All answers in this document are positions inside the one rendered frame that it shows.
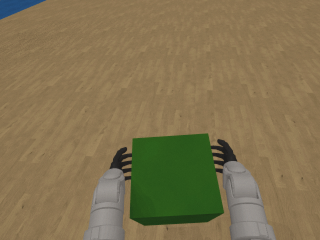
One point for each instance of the robot right forearm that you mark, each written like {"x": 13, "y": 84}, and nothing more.
{"x": 247, "y": 214}

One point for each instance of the robot left forearm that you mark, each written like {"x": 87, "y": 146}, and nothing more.
{"x": 107, "y": 208}

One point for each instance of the right robot hand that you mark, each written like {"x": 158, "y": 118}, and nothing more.
{"x": 227, "y": 155}

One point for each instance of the left robot hand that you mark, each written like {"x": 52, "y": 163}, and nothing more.
{"x": 118, "y": 164}

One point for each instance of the carton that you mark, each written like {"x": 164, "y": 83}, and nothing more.
{"x": 174, "y": 180}

